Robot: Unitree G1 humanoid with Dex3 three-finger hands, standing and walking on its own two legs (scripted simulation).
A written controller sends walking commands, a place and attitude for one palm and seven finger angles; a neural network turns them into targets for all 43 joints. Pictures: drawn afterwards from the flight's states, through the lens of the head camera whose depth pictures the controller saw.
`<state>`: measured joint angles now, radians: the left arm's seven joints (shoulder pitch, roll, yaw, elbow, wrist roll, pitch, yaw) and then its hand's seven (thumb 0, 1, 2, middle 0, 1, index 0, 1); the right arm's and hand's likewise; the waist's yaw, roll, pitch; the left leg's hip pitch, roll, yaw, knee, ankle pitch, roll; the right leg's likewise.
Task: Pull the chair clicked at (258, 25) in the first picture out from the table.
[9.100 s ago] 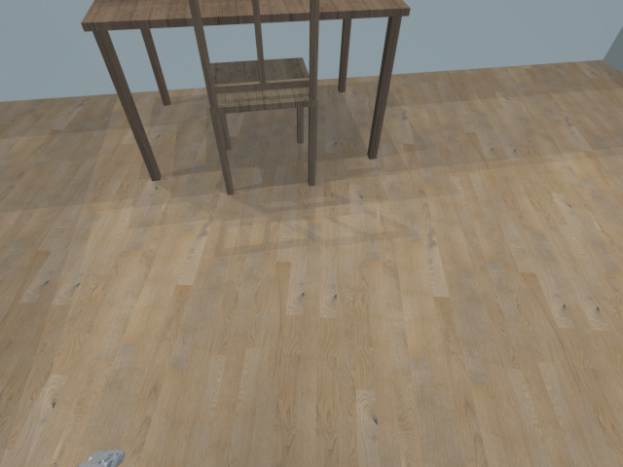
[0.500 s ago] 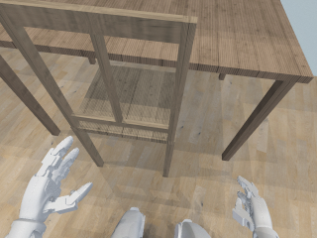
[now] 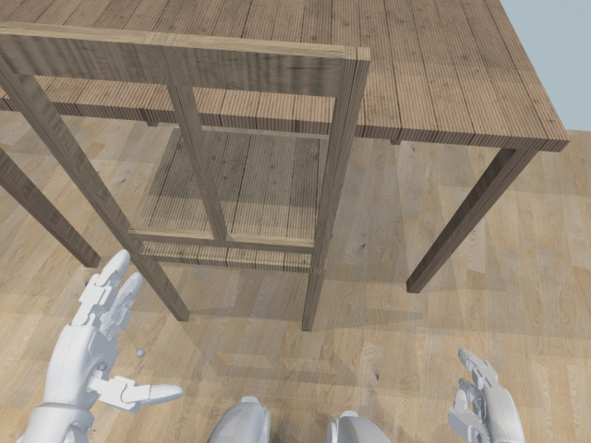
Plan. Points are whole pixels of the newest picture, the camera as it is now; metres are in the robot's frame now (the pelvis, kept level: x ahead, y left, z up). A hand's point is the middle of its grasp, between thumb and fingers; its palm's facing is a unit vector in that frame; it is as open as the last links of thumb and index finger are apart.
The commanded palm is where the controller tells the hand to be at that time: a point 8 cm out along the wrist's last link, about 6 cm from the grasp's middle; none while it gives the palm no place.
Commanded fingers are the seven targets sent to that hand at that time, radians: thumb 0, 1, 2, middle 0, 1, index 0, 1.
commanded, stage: raise the hand toward the chair's back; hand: left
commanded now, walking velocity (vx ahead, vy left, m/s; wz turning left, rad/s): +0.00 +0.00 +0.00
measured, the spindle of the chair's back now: (205, 178) +0.48 +0.17 +0.03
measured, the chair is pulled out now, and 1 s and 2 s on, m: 0.00 0.00 0.00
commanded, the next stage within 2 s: aim the fingers beside a spindle in 0.98 s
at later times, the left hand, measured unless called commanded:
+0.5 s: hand (108, 328) +0.24 +0.23 +0.05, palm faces -0.02 -1.00 -0.05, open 16.9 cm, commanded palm +0.22 +0.29 +0.05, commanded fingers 0.00 -0.50 0.30 -0.06 -0.08 -0.06 -0.08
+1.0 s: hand (122, 324) +0.25 +0.22 +0.05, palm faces -0.01 -1.00 -0.05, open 17.0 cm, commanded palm +0.22 +0.27 +0.05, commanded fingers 0.00 -0.50 0.30 -0.06 -0.08 -0.06 -0.08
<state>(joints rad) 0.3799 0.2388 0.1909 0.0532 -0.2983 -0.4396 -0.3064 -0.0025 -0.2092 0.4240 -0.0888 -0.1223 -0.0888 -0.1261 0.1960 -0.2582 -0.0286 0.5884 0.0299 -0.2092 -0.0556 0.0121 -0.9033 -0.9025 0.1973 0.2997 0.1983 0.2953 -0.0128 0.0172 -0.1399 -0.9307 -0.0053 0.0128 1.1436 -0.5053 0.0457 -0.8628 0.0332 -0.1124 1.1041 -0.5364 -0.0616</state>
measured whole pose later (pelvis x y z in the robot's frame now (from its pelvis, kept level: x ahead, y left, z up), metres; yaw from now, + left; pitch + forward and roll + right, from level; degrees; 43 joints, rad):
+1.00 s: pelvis +0.01 +0.01 +0.01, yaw +0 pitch +16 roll -3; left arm 0.29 0.28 0.21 0.09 -0.30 -0.37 -0.30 -0.01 -0.50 0.30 -0.06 -0.08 -0.06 -0.08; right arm 0.23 -0.25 0.03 0.55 0.03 -0.19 -0.03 0.01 -0.90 -0.90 0.20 0.30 0.20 0.30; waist -0.02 0.04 -0.14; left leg -0.87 -0.01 0.01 1.09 -0.49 0.06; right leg -0.79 0.03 -0.11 1.03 -0.51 -0.04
